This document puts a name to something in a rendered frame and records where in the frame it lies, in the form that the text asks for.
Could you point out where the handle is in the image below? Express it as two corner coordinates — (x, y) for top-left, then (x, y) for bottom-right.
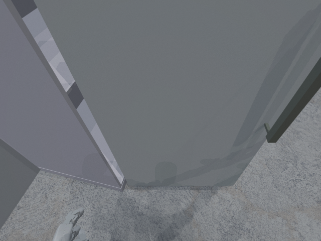
(264, 57), (321, 143)

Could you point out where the fridge door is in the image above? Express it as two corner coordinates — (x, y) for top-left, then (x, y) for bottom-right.
(34, 0), (321, 186)

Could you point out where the left robot hand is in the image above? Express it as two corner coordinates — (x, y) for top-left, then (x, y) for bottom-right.
(52, 207), (89, 241)

